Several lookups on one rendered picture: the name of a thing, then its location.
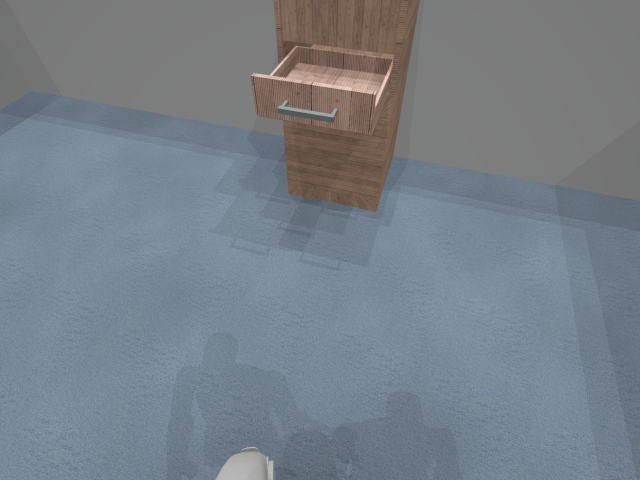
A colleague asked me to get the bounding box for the drawer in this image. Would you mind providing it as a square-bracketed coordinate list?
[251, 46, 393, 136]

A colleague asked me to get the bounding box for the cabinet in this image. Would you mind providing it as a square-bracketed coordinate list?
[273, 0, 420, 212]

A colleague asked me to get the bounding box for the handle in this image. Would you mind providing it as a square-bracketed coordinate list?
[277, 100, 338, 123]

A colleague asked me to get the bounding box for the left robot thigh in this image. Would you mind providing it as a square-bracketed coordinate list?
[215, 451, 274, 480]

